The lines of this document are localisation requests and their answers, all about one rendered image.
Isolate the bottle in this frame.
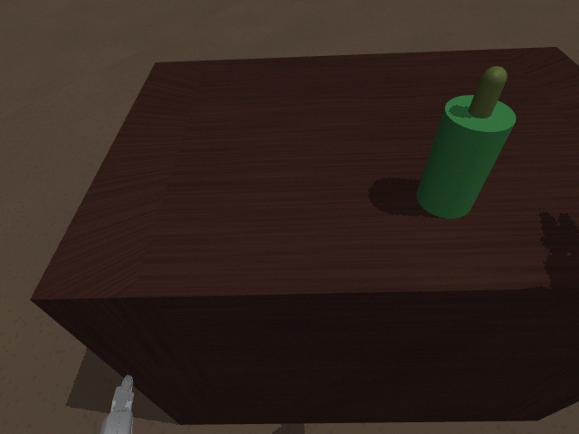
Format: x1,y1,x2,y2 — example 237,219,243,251
416,66,517,219

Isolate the left robot hand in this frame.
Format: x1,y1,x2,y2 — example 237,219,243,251
100,375,134,434

